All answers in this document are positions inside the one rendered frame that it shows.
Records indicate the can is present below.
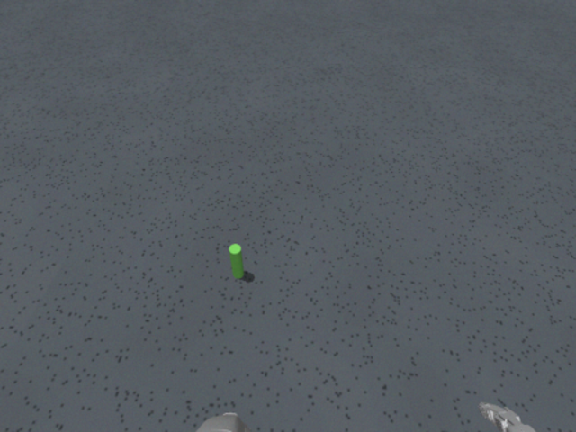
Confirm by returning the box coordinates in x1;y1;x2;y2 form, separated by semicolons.
229;244;244;279

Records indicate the right robot hand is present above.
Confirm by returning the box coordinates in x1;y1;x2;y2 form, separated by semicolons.
478;402;536;432

